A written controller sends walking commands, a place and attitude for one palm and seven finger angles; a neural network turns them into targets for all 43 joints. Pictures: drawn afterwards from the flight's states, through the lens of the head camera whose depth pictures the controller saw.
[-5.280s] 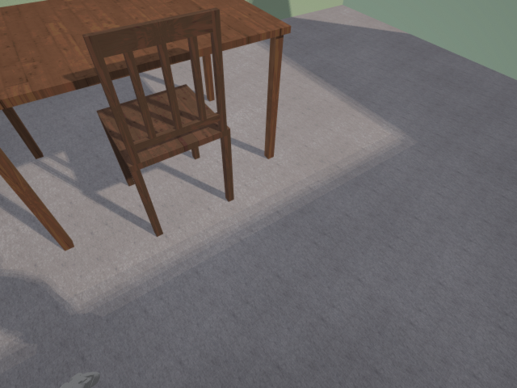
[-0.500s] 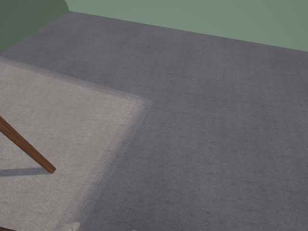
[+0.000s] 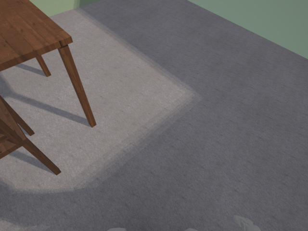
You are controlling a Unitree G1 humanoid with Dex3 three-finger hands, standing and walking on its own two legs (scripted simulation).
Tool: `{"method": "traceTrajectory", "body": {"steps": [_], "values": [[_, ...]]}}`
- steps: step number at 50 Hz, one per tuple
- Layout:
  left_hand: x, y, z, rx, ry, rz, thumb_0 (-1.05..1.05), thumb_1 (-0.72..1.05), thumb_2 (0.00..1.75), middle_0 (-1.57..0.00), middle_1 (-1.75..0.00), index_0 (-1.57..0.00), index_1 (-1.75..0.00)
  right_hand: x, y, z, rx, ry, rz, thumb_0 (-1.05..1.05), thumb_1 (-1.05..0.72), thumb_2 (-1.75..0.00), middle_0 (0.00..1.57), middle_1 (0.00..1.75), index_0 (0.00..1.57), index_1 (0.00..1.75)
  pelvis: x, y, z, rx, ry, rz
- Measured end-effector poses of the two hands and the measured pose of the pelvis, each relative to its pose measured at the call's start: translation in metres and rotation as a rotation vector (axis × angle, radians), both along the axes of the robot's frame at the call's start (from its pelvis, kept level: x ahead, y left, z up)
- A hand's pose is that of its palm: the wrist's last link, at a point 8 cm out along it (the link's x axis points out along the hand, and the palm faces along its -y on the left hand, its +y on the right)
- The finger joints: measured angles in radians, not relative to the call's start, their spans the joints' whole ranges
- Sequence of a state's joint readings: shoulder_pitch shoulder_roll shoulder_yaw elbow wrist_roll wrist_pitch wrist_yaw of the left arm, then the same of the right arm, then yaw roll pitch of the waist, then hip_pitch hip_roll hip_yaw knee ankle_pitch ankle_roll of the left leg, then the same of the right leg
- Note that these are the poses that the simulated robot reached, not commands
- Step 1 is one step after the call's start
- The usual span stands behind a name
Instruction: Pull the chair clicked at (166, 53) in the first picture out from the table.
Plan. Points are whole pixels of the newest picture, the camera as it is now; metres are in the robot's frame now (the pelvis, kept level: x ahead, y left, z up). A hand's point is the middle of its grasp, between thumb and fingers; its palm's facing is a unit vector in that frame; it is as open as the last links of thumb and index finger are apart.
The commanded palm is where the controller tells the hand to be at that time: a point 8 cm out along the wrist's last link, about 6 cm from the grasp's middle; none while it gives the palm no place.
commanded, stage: turn to face it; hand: left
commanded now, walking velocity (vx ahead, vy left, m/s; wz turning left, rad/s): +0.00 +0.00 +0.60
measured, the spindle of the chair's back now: out of the picture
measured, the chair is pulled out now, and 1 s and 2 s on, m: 0.00 0.00 0.00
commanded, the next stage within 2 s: take the last steps up to it in 1.28 s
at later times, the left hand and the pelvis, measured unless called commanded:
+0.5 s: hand out of the picture +0.05 +0.18 -0.12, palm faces +0.28 -0.91 -0.30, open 7.4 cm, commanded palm none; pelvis +0.00 -0.04 +0.01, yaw +18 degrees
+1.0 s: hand out of the picture -0.10 +0.23 -0.16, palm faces +0.58 -0.77 -0.26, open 7.4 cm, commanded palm none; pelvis -0.02 +0.01 +0.02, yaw +34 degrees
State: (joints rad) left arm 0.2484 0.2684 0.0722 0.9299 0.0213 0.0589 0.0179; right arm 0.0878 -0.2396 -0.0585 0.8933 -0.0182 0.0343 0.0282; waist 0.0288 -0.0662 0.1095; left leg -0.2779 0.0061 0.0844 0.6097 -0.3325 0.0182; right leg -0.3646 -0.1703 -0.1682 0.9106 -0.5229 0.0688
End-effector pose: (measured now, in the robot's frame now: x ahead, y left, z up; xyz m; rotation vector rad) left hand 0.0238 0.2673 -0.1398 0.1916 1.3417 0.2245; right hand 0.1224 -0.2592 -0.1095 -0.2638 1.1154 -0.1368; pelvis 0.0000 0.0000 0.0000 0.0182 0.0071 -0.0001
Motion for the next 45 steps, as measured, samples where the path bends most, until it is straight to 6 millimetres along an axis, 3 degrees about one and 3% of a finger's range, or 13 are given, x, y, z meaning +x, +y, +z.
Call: {"method": "traceTrajectory", "body": {"steps": [3, 9, 15, 19, 25, 30, 34, 40, 45], "values": [[-0.001, 0.01, 0.006, 0.008, -0.008, 0.035, 0.01, 0.91, 0.9, -0.21, -0.3, -0.2, -0.3, 0.004, 0.01, 0.007, -0.009, -0.008, 0.026, 0.01, -0.91, -0.9, 0.2, 0.3, 0.2, 0.3, 0.0, 0.004, 0.006, -0.016, -0.001, 0.031], [0.017, 0.013, 0.023, 0.024, -0.105, 0.063, 0.01, 0.91, 0.9, -0.2, -0.3, -0.2, -0.3, 0.002, 0.018, 0.005, 0.011, 0.03, 0.068, 0.01, -0.91, -0.9, 0.2, 0.3, 0.2, 0.3, -0.001, 0.003, 0.013, -0.021, 0.001, 0.095], [0.039, -0.005, 0.036, 0.052, -0.206, 0.077, 0.01, 0.91, 0.9, -0.2, -0.3, -0.2, -0.3, -0.005, 0.006, -0.012, 0.047, 0.082, 0.088, 0.01, -0.91, -0.9, 0.21, 0.3, 0.2, 0.3, 0.001, -0.014, 0.01, -0.012, 0.004, 0.168], [0.039, -0.024, 0.042, 0.081, -0.263, 0.089, 0.01, 0.91, 0.9, -0.2, -0.3, -0.2, -0.3, -0.003, -0.009, -0.029, 0.068, 0.109, 0.105, 0.01, -0.91, -0.9, 0.21, 0.3, 0.2, 0.3, 0.002, -0.029, 0.003, -0.004, -0.004, 0.225], [0.008, -0.043, 0.05, 0.078, -0.238, 0.169, 0.01, 0.9, 0.9, -0.21, -0.3, -0.2, -0.3, 0.008, -0.015, -0.024, 0.069, 0.148, 0.173, 0.01, -0.91, -0.9, 0.2, 0.3, 0.2, 0.3, 0.002, -0.037, 0.013, 0.018, -0.017, 0.311], [-0.029, -0.049, 0.043, 0.058, -0.188, 0.252, 0.01, 0.9, 0.9, -0.21, -0.3, -0.2, -0.3, 0.023, -0.005, -0.018, 0.052, 0.166, 0.251, 0.01, -0.91, -0.9, 0.2, 0.3, 0.2, 0.3, 0.0, -0.036, 0.015, 0.026, -0.018, 0.379], [-0.069, -0.044, 0.03, 0.037, -0.135, 0.335, 0.01, 0.9, 0.9, -0.21, -0.3, -0.2, -0.3, 0.045, 0.019, -0.013, 0.028, 0.148, 0.337, 0.01, -0.91, -0.9, 0.2, 0.3, 0.2, 0.3, -0.005, -0.028, 0.012, 0.018, -0.016, 0.43], [-0.136, -0.023, -0.003, 0.007, -0.047, 0.475, 0.01, 0.9, 0.9, -0.21, -0.3, -0.2, -0.3, 0.079, 0.071, -0.007, -0.013, 0.034, 0.477, 0.01, -0.91, -0.9, 0.2, 0.3, 0.2, 0.3, -0.017, -0.004, -0.005, -0.008, -0.013, 0.504], [-0.159, -0.011, 0.004, 0.007, -0.012, 0.541, 0.01, 0.91, 0.9, -0.2, -0.3, -0.2, -0.3, 0.082, 0.097, 0.009, -0.024, -0.001, 0.529, 0.01, -0.91, -0.9, 0.2, 0.3, 0.2, 0.3, -0.022, 0.005, 0.006, -0.027, -0.019, 0.543]]}}
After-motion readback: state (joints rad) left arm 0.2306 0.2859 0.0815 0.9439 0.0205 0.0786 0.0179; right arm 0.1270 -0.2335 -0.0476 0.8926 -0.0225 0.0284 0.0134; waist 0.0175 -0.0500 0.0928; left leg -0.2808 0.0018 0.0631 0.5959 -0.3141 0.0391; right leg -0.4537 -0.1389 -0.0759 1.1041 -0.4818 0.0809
